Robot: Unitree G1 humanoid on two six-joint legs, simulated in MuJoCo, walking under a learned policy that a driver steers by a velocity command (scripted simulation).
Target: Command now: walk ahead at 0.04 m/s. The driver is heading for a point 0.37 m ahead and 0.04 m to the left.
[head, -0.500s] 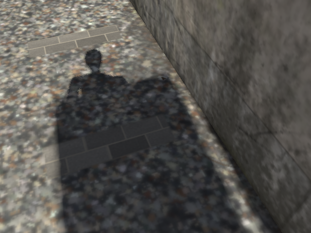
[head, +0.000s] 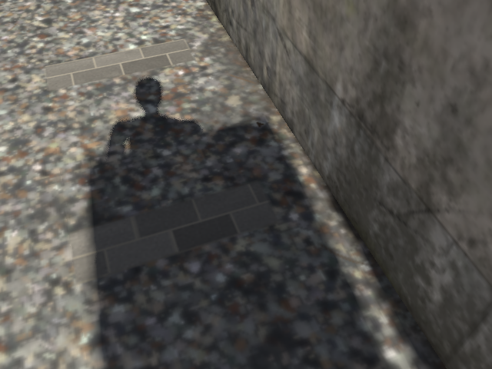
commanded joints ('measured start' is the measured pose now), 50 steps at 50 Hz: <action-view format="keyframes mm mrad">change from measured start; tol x32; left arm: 1 65 99 20 -18 -1 -7 3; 50 -106 113 26 -151 13 -30 -8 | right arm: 1 48 -92 -13 -12 1 -4 -4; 15 464 -256 -78 18 20 -124 50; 50 102 -136 -28 -179 -11 -7 -4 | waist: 1 1 -6 -20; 29 -48 119 105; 37 82 -225 -448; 50 -39 -101 -51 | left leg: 1 61 14 -17 -68 29 33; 9 -332 56 -2 387 -290 89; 13 196 -21 73 -7 -10 60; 15 405 371 -670 -320 -248 273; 17 298 375 -620 -332 -362 276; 33 276 184 -28 -92 912 131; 35 66 82 -2 299 565 67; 36 -221 -90 -1 693 -361 6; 38 -345 -40 -115 877 -412 -9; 50 161 23 10 11 94 -12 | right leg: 1 -73 -16 11 -117 -22 -21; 6 -47 -246 389 -307 -606 -196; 11 -136 -227 288 -275 -306 -148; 18 -720 -70 84 735 -35 -94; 33 -102 41 -75 -13 327 -94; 36 564 -402 434 24 1027 -363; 46 -165 -180 75 -258 469 -255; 50 -297 -130 98 -291 -253 -122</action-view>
